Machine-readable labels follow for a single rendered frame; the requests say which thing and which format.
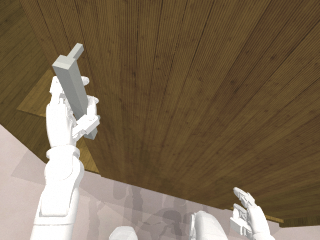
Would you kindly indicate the left robot hand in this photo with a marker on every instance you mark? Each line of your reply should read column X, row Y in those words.
column 60, row 118

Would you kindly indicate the robot right thigh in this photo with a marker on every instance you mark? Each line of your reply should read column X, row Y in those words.
column 204, row 226

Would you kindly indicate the right robot hand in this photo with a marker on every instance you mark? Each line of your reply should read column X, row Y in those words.
column 248, row 222

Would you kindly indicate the wardrobe door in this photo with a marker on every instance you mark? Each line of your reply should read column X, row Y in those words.
column 296, row 203
column 196, row 97

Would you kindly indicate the left robot forearm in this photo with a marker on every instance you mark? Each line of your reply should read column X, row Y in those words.
column 58, row 204

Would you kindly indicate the handle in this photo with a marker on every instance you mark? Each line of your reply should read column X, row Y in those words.
column 68, row 74

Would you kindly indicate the robot thigh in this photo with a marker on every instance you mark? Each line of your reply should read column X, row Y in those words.
column 123, row 233
column 204, row 226

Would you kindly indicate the robot left thigh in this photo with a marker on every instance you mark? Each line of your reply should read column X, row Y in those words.
column 123, row 233

